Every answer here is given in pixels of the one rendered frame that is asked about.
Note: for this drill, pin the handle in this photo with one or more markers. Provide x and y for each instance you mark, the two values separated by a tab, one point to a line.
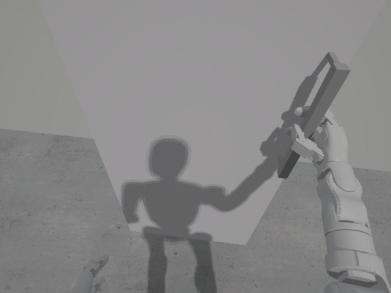
332	83

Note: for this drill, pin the robot right forearm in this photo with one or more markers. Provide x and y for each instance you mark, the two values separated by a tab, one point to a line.
351	256

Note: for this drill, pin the robot left hand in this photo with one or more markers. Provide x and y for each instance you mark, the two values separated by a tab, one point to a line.
83	282

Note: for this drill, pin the fridge door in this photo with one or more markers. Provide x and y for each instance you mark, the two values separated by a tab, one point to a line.
188	100

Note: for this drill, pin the robot right hand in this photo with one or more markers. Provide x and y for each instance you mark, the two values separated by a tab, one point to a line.
328	146

